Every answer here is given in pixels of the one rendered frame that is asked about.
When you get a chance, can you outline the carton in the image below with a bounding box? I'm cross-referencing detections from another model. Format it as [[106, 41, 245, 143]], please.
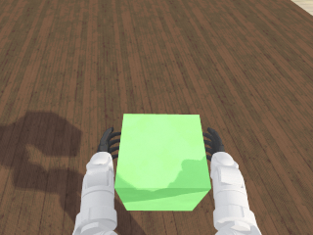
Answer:
[[114, 114, 211, 212]]

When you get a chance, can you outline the right robot forearm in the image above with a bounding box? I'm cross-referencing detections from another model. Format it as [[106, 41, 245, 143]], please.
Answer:
[[210, 152, 262, 235]]

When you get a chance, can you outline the right robot hand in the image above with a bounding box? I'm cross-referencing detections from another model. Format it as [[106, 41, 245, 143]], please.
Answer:
[[202, 127, 226, 161]]

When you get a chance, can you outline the left robot forearm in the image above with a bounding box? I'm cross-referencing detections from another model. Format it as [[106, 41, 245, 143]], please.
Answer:
[[72, 152, 117, 235]]

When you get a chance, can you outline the left robot hand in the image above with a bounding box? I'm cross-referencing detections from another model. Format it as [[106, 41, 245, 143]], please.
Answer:
[[97, 127, 121, 160]]

